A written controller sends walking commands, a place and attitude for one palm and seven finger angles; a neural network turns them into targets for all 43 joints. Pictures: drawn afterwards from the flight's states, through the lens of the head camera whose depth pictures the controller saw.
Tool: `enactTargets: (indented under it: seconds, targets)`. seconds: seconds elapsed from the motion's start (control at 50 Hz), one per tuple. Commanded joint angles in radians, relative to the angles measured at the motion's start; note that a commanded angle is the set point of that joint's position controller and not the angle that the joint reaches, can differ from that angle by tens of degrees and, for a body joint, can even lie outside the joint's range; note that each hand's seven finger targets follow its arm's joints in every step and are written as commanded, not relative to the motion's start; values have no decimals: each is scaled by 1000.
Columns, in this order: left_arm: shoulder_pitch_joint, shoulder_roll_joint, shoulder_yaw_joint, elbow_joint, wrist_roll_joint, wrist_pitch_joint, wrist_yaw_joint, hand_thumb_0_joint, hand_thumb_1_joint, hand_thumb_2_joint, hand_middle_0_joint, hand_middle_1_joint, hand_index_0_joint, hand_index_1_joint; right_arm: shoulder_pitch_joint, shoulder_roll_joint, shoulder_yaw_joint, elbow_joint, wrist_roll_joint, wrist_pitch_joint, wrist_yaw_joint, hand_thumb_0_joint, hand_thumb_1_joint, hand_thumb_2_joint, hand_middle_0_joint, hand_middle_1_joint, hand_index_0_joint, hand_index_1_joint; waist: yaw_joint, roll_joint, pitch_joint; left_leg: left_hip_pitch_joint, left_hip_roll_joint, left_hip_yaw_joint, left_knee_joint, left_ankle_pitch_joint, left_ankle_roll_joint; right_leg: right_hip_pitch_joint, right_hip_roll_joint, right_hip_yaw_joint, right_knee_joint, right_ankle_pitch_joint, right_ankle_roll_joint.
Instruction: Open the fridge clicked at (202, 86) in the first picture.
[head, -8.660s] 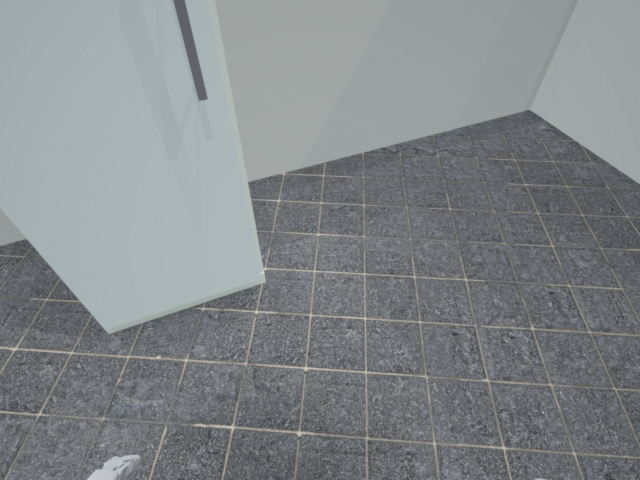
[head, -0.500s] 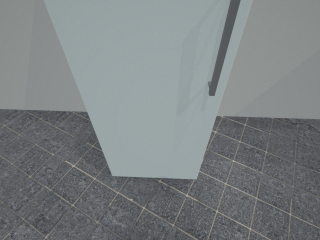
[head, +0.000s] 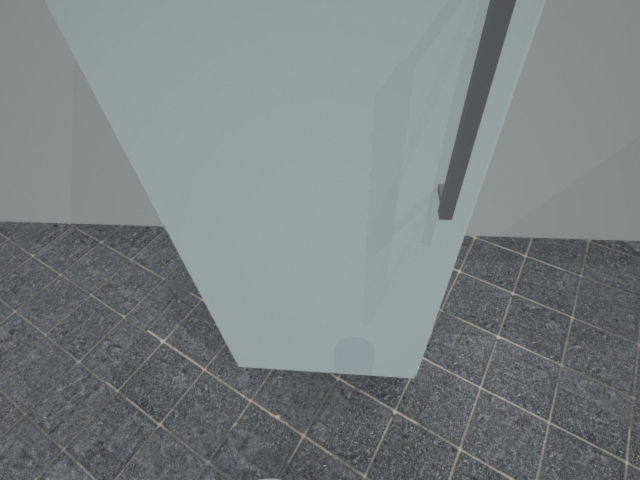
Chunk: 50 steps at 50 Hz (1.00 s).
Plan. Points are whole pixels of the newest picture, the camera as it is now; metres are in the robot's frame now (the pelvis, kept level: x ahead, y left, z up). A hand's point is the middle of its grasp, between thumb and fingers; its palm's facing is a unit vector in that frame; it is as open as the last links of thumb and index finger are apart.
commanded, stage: come to a stop and stand still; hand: right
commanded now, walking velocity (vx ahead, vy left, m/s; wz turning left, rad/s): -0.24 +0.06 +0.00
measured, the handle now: (468, 106) +0.48 -0.14 +0.23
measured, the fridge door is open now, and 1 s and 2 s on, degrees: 0 0 0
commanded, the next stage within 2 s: look again from close up in 1.44 s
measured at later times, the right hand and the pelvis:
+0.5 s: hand out of the picture +0.09 -0.17 -0.19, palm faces +0.12 +0.98 -0.15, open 7.3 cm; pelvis +0.01 +0.01 -0.01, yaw -4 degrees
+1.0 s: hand out of the picture -0.05 -0.14 -0.17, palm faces +0.07 +0.98 -0.16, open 7.4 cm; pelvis -0.03 +0.01 +0.01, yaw -2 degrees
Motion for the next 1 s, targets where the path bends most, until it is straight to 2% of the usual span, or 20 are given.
enactTargets:
  seconds: [0.0, 0.06, 0.1, 0.12, 0.14, 0.16, 0.2, 0.26, 0.34, 0.4, 0.42, 0.44, 0.46, 0.52, 0.58, 0.68, 0.72, 0.78, 0.82, 0.98]
  targets:
    - [114, 146, 20, 24, 1, 16, 24, 0, 900, 900, -200, -300, -200, -300, -81, 23, -3, -114, 10, -18, 5, 0, -900, -900, 200, 300, 200, 300, -3, -226, 120, -110, 51, -24, -140, 111, -22, 1, -196, 126, -188, 924, -139]
    - [53, 167, 32, 3, -9, 28, 26, 0, 900, 900, -200, -300, -200, -300, -40, -8, -11, -106, 13, -12, -1, 0, -900, -900, 200, 300, 200, 300, -36, -227, 64, 77, 9, 30, -411, 292, -30, -15, -145, 83, -116, 892, -100]
    - [55, 172, 47, -5, -20, 40, 20, 0, 900, 900, -200, -300, -200, -300, 38, -85, -27, -86, 9, -22, -7, 0, -900, -900, 200, 300, 200, 300, -74, -142, -11, 247, 30, 10, -555, 540, -38, -47, -113, 76, -10, 682, -57]
    - [79, 139, 46, -14, -24, 45, 15, 0, 900, 900, -200, -300, -200, -300, 58, -148, -39, -91, 4, -30, -17, 0, -900, -900, 200, 300, 200, 300, -76, -20, -70, 372, 136, -98, -512, 888, -11, -146, -60, 54, 85, 448, -21]
    - [125, 100, 52, -15, -34, 54, 8, 0, 900, 900, -200, -300, -200, -300, 57, -202, -47, -95, 2, -31, -24, 0, -900, -900, 200, 300, 200, 300, -61, 138, -133, 441, 294, -227, -486, 1212, 83, -222, 35, 21, 216, 80, 5]
    - [138, 94, 59, -22, -40, 64, 12, 0, 900, 900, -200, -300, -200, -300, 53, -221, -48, -100, 6, -28, -23, 0, -900, -900, 200, 300, 200, 300, -57, 173, -171, 417, 387, -252, -526, 1313, 171, -205, 64, 43, 354, -199, 8]
    - [46, 75, 56, -35, -37, 82, 13, 0, 900, 900, -200, -300, -200, -300, -15, -191, -46, -125, 2, -23, -33, 0, -900, -900, 200, 300, 200, 300, -72, 224, -110, 299, 370, -264, -575, 1183, 212, -252, 42, 100, 536, -249, 4]
    - [13, 73, 55, -40, -27, 96, 1, 0, 900, 900, -200, -300, -200, -300, -122, -179, -46, -174, -3, -3, -44, 0, -900, -900, 200, 300, 200, 300, -43, 146, -77, 192, 331, -201, -608, 927, 191, -252, 37, 107, 531, -175, 8]
    - [19, 70, 53, -56, -19, 102, -13, 0, 900, 900, -200, -300, -200, -300, -182, -200, -56, -217, -10, 13, -42, 0, -900, -900, 200, 300, 200, 300, -22, 114, -86, 92, 296, -187, -654, 567, 160, -168, 51, 52, 331, -62, 19]
    - [74, 80, 50, -51, -19, 87, -14, 0, 900, 900, -200, -300, -200, -300, -211, -183, -50, -224, -1, 26, -34, 0, -900, -900, 200, 300, 200, 300, 23, 72, -64, -31, 232, -161, -586, 279, 92, 10, 62, 28, -21, 115, 11]
    - [76, 121, 57, -57, -18, 77, -12, 0, 900, 900, -200, -300, -200, -300, -198, -140, -38, -233, 6, 34, -29, 0, -900, -900, 200, 300, 200, 300, 23, -92, -48, -77, 148, -102, -458, 163, 45, 34, -3, 123, -165, 113, -6]
    - [23, 204, 71, -100, -6, 70, -7, 0, 900, 900, -200, -300, -200, -300, -191, -74, -32, -253, 15, 44, -25, 0, -900, -900, 200, 300, 200, 300, 15, -384, 16, -155, 23, -16, -277, -18, -32, -88, -218, 406, -321, 125, -83]
    - [-66, 233, 70, -141, 0, 76, -3, 0, 900, 900, -200, -300, -200, -300, -218, -97, -33, -254, 10, 51, -27, 0, -900, -900, 200, 300, 200, 300, 8, -348, 68, -78, 5, -86, -123, -33, -31, -269, -279, 444, -378, 118, -159]
    - [-181, 179, 53, -169, -3, 59, 8, 0, 900, 900, -200, -300, -200, -300, -134, -97, -42, -201, -7, 50, -18, 0, -900, -900, 200, 300, 200, 300, -63, -227, 63, -66, 1, -144, 46, 116, -27, -245, -164, 259, -301, 305, -136]
    - [-163, 181, 51, -167, -11, 56, 5, 0, 900, 900, -200, -300, -200, -300, -96, -77, -27, -174, 1, 42, -19, 0, -900, -900, 200, 300, 200, 300, -53, -156, 18, -47, 7, -126, -7, 131, -46, -140, -136, 188, -276, 364, -155]
    - [-70, 203, 61, -125, -7, 59, 5, 0, 900, 900, -200, -300, -200, -300, -122, -60, -1, -178, 3, 15, -21, 0, -900, -900, 200, 300, 200, 300, -4, -148, -42, 39, 24, -71, -421, 39, -55, 73, -176, 241, -212, 549, -188]
    - [-69, 205, 57, -109, -17, 55, 1, 0, 900, 900, -200, -300, -200, -300, -62, -73, 3, -144, 5, -3, -24, 0, -900, -900, 200, 300, 200, 300, -26, -125, -83, 172, 24, -71, -659, 242, -52, 75, -136, 208, -133, 633, -141]
    - [-92, 148, 39, -109, -33, 51, -8, 0, 900, 900, -200, -300, -200, -300, -30, -132, 11, -106, 8, -22, -33, 0, -900, -900, 200, 300, 200, 300, -10, 28, -82, 269, 168, -197, -653, 631, 16, -41, -26, 111, -114, 367, -34]
    - [-96, 142, 38, -86, -24, 56, -9, 0, 900, 900, -200, -300, -200, -300, -29, -112, 18, -89, 8, -30, -32, 0, -900, -900, 200, 300, 200, 300, -8, 100, -89, 252, 129, -172, -633, 652, 17, 2, -25, 103, -116, 391, -26]
    - [-80, 139, 20, -11, -21, 72, -12, 0, 900, 900, -200, -300, -200, -300, -20, -90, 35, -57, 15, -13, -29, 0, -900, -900, 200, 300, 200, 300, -13, -43, 105, 94, 87, -161, -749, 151, 2, -38, -32, 131, -226, 139, -21]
